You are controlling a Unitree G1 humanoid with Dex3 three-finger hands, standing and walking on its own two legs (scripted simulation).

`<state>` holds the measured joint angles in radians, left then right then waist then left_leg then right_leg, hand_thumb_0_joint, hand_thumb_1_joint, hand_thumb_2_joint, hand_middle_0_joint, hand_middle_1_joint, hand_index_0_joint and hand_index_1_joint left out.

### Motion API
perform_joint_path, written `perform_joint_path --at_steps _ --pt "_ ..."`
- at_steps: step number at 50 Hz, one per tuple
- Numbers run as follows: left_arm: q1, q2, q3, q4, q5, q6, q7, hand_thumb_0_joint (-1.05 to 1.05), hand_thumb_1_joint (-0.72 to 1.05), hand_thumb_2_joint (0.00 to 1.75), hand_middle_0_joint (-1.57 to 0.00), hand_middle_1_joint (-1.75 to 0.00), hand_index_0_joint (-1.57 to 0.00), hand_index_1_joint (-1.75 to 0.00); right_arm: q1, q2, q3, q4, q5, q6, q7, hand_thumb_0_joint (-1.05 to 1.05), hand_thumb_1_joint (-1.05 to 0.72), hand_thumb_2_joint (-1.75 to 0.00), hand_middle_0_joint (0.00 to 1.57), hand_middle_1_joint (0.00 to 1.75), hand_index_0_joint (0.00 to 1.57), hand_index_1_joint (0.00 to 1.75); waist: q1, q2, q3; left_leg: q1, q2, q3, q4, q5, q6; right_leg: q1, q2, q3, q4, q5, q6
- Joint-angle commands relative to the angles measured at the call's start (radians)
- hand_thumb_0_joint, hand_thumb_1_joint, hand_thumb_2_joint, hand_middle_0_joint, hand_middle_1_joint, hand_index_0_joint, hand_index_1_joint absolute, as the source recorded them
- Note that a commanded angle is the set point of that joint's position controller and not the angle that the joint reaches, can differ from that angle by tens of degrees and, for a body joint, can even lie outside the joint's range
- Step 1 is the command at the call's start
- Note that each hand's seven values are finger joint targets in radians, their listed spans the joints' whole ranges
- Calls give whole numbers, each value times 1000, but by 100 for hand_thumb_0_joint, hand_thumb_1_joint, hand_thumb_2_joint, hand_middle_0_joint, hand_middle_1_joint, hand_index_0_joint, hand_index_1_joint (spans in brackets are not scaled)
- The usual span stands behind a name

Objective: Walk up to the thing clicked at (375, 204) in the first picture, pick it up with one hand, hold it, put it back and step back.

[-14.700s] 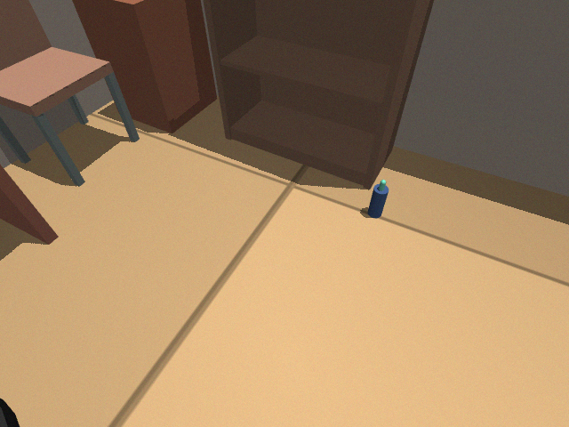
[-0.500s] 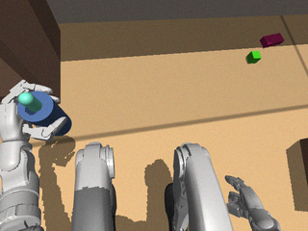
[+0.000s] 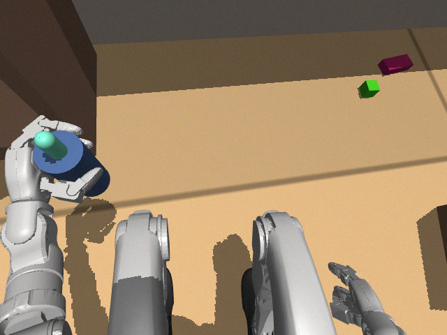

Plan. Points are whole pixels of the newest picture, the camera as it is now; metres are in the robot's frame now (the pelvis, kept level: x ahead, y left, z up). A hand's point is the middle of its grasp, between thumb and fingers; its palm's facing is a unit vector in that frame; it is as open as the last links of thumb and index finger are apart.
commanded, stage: lift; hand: left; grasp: from the side
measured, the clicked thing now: (72, 163) +0.39 +0.26 -0.04
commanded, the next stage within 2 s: none
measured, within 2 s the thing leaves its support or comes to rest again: neither
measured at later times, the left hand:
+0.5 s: hand (45, 144) +0.38 +0.24 +0.08, palm faces +0.16 -0.99 -0.02, open 9.2 cm
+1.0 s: hand out of the picture +0.38 +0.24 +0.25, palm faces +0.21 -0.98 -0.03, open 9.2 cm
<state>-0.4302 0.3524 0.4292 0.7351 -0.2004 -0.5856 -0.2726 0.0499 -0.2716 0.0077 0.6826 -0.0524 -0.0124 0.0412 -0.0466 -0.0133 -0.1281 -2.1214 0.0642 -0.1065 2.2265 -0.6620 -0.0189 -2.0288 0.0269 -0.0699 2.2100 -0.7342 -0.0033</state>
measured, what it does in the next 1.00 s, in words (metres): rises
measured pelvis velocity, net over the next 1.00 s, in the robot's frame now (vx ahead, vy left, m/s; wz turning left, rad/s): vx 0.05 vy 0.01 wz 0.07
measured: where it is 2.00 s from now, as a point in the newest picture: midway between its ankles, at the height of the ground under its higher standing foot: (210, 326)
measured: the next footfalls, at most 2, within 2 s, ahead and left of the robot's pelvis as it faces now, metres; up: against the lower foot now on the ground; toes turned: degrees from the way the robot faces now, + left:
none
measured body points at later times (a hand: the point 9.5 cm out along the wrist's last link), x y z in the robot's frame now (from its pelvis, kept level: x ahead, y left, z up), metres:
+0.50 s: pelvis +0.01 +0.00 +0.07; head +0.19 +0.03 +0.48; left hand +0.36 +0.30 +0.08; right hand +0.20 -0.25 -0.05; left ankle +0.09 +0.13 -0.35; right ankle +0.09 -0.12 -0.35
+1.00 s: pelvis +0.05 +0.01 +0.22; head +0.17 +0.04 +0.65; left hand +0.36 +0.29 +0.25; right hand +0.23 -0.23 +0.12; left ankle +0.09 +0.13 -0.35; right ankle +0.08 -0.12 -0.35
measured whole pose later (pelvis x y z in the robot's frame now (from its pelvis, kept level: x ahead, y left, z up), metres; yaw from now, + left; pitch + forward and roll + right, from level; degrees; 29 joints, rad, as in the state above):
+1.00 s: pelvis +0.05 +0.01 +0.22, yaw +4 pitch +24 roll -4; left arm -0.09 0.26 0.21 0.23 -0.20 -0.28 -0.06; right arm 0.16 -0.23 -0.01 0.60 0.04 -0.05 -0.04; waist -0.03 0.03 -0.17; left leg -1.34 0.05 -0.06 1.51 -0.60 -0.01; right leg -1.24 0.01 -0.06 1.47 -0.65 0.01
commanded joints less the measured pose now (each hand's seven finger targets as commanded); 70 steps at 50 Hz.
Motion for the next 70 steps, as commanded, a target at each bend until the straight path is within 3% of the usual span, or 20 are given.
perform_joint_path --at_steps 1,11,13,15,16,18,20,25,27,30,34,36,39,41,44,46,49,53,57,70 --pt "-239 244 60 -291 -45 -99 -13 0 17 124 -131 -141 -133 -140 75 -189 -70 -82 4 -37 -18 0 -92 -90 20 30 20 30 32 150 -690 518 -25 60 -264 141 40 310 23 -9 -287 195 -40" --pt "-177 218 40 -413 -73 -28 -7 0 19 125 -130 -141 -133 -140 82 -182 -78 -110 35 -43 -34 0 -91 -90 20 30 20 30 33 139 -669 562 -25 53 -352 92 40 364 17 7 -388 148 -38" --pt "-172 202 6 -446 -69 -11 -3 0 16 124 -129 -140 -132 -138 76 -179 -77 -118 43 -42 -38 0 -91 -90 20 30 20 30 28 131 -658 582 -24 46 -380 76 42 361 17 7 -410 135 -40" --pt "-137 209 24 -482 -76 8 3 0 21 124 -128 -139 -131 -138 80 -175 -79 -125 48 -43 -43 0 -90 -89 20 30 20 30 44 140 -681 628 -22 45 -396 116 42 385 17 8 -424 173 -38" --pt "-140 176 -14 -486 -77 18 4 0 21 123 -128 -139 -131 -137 79 -176 -80 -127 53 -41 -44 0 -90 -89 20 30 20 30 27 146 -672 648 -22 39 -411 110 42 374 16 3 -432 170 -40" --pt "-104 186 8 -521 -83 34 18 0 21 124 -129 -140 -132 -138 80 -164 -78 -133 56 -43 -49 0 -90 -89 20 30 20 30 38 127 -667 640 -21 46 -424 131 44 436 13 15 -462 189 -33" --pt "-91 170 -3 -551 -87 54 34 0 17 125 -129 -139 -132 -138 72 -158 -78 -148 63 -46 -51 0 -90 -89 20 30 20 30 39 97 -648 632 -21 48 -454 90 45 473 10 30 -509 147 -30" --pt "-28 141 -46 -659 -79 97 69 0 25 125 -126 -138 -129 -136 86 -156 -87 -162 75 -45 -63 0 -89 -89 20 30 20 30 35 125 -675 757 -22 45 -525 152 43 545 8 30 -571 216 -28" --pt "4 133 -43 -676 -74 116 90 0 22 124 -125 -137 -128 -135 81 -148 -85 -171 80 -47 -66 0 -89 -89 20 30 20 30 40 109 -635 770 -23 39 -569 124 43 569 7 28 -602 195 -28" --pt "12 140 -44 -734 -68 141 118 0 21 122 -122 -135 -126 -133 92 -144 -88 -179 84 -50 -72 0 -89 -89 20 30 20 30 31 94 -663 830 -24 43 -600 177 47 656 4 39 -658 247 -20" --pt "99 107 -74 -788 -66 178 150 0 20 122 -121 -133 -124 -132 100 -129 -86 -187 91 -55 -80 0 -89 -89 20 30 20 30 39 96 -649 933 -27 47 -673 236 46 750 3 45 -739 305 -14" --pt "99 91 -105 -822 -53 191 164 0 20 122 -120 -133 -123 -132 112 -124 -87 -187 91 -57 -84 0 -89 -89 20 30 20 30 22 97 -630 982 -27 42 -717 248 44 785 3 44 -776 321 -14" --pt "125 65 -124 -817 -49 209 186 0 17 120 -120 -132 -122 -131 120 -117 -80 -184 93 -65 -88 0 -89 -89 20 30 20 30 16 105 -588 1047 -30 35 -778 268 41 826 3 31 -817 344 -14" --pt "135 77 -108 -784 -43 216 198 0 20 122 -121 -133 -124 -133 131 -118 -80 -181 94 -67 -91 0 -89 -89 20 30 20 30 7 88 -546 1073 -30 32 -816 283 41 862 3 29 -847 361 -14" --pt "134 52 -146 -757 -27 218 206 0 17 122 -123 -134 -125 -134 141 -109 -75 -179 90 -71 -92 0 -89 -89 20 30 20 30 0 101 -488 1114 -33 38 -864 297 39 909 -1 31 -898 378 -14" --pt "117 59 -142 -768 -24 215 214 0 18 123 -124 -135 -126 -134 140 -103 -73 -183 92 -75 -91 0 -89 -89 20 30 20 30 8 100 -458 1133 -36 44 -908 276 35 951 -3 35 -939 364 -15" --pt "126 39 -178 -761 -17 209 209 0 15 122 -125 -135 -127 -134 150 -105 -71 -184 90 -83 -87 0 -89 -89 20 30 20 30 10 125 -455 1223 -34 39 -961 315 28 986 -4 28 -972 391 -19" --pt "128 32 -187 -743 -9 206 215 0 17 119 -123 -132 -126 -132 169 -103 -68 -182 86 -84 -83 0 -89 -89 20 30 20 30 13 131 -435 1315 -29 26 -1027 379 20 1034 -4 13 -1013 430 -21" --pt "79 40 -183 -727 -4 192 217 0 13 118 -124 -133 -126 -132 164 -102 -67 -178 85 -86 -83 0 -89 -89 20 30 20 30 9 128 -387 1343 -32 34 -1090 326 19 1081 -8 19 -1075 402 -20" --pt "88 5 -217 -680 -1 173 221 0 16 122 -126 -135 -127 -135 181 -93 -58 -175 76 -86 -86 0 -90 -90 20 30 20 30 3 75 -341 1466 -40 66 -1213 381 23 1273 -9 27 -1230 478 -11"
